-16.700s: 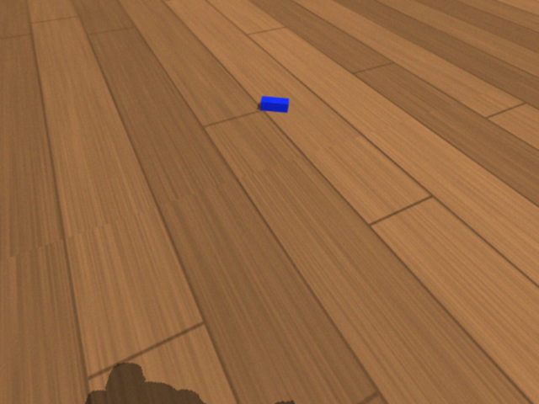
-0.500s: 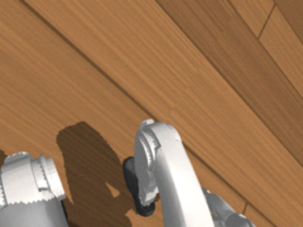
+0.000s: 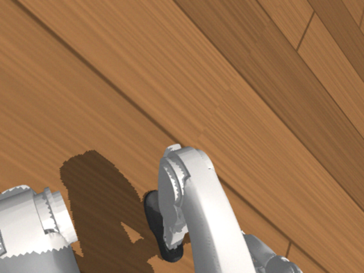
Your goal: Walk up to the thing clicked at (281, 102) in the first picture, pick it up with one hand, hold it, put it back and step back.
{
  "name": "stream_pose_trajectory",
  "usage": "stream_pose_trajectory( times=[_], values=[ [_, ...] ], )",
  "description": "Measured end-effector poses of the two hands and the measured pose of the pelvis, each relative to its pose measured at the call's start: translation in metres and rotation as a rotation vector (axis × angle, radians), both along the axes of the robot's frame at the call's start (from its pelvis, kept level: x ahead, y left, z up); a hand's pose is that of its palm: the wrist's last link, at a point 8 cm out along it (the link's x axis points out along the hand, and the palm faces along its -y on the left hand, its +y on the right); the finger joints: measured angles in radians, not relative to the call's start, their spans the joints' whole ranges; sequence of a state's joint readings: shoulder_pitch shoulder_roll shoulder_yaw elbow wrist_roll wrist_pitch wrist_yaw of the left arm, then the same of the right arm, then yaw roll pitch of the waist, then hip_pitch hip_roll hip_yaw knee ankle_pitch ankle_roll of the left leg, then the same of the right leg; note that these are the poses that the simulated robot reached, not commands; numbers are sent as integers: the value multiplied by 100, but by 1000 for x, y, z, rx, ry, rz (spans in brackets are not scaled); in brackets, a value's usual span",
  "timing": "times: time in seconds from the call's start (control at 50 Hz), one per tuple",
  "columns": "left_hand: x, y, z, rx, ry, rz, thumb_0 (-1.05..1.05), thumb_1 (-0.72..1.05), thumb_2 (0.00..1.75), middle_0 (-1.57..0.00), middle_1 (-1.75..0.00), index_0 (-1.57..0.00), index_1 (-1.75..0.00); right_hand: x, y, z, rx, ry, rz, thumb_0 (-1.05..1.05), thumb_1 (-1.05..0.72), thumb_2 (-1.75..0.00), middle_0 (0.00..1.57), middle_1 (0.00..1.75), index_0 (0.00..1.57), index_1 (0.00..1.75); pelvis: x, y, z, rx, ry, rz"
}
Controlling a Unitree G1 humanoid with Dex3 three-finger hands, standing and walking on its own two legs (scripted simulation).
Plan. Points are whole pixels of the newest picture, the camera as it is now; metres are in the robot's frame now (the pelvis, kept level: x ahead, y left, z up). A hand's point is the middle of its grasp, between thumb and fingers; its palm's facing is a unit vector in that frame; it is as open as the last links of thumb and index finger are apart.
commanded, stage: rest palm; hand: left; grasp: from above
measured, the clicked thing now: out of the picture +0.44 +0.36 -0.26
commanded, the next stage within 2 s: close in 0.20 s
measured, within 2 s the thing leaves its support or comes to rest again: neither
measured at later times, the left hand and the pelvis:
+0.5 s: hand out of the picture +0.41 +0.36 -0.23, palm faces -0.48 -0.16 -0.86, open 13.9 cm; pelvis +0.00 +0.00 +0.00, yaw +0 degrees
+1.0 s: hand out of the picture +0.41 +0.36 -0.23, palm faces -0.46 -0.15 -0.88, open 12.5 cm; pelvis +0.00 +0.00 +0.00, yaw +0 degrees
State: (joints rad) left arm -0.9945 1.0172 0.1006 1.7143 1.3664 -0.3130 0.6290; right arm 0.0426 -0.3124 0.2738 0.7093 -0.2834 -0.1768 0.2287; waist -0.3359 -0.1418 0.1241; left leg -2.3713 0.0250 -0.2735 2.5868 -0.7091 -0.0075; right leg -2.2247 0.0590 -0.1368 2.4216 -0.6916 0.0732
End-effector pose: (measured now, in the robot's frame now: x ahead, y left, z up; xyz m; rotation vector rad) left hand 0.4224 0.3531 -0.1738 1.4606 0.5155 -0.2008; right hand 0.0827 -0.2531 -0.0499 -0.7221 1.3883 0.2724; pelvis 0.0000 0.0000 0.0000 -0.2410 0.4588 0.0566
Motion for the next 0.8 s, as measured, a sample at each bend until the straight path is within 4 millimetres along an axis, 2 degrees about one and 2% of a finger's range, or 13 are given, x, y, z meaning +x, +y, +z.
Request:
stream_pose_trajectory(
  times=[0.14,0.34,0.54,0.8],
  values=[
    [3,0,-3,6,2,32,0,-51,99,-8,-100,-7,-101,-7,0,0,20,14,2,0,-90,-90,20,30,20,30,0,-1,-1,2,0,-3],
    [3,10,0,3,31,85,0,-52,101,-8,-100,-7,-101,-4,-5,2,24,10,-1,0,-90,-90,20,30,20,30,2,-3,1,6,3,-3],
    [-3,11,-1,-22,51,49,0,-47,100,-12,-97,-10,-99,-3,-9,2,-1,25,4,0,-90,-90,20,30,20,30,0,-4,2,9,-9,-3],
    [5,7,8,5,-22,10,0,-35,92,-19,-92,-19,-92,0,-5,5,-21,-5,18,0,-89,-89,20,30,20,30,-2,-1,1,-3,-12,-6]
  ],
)
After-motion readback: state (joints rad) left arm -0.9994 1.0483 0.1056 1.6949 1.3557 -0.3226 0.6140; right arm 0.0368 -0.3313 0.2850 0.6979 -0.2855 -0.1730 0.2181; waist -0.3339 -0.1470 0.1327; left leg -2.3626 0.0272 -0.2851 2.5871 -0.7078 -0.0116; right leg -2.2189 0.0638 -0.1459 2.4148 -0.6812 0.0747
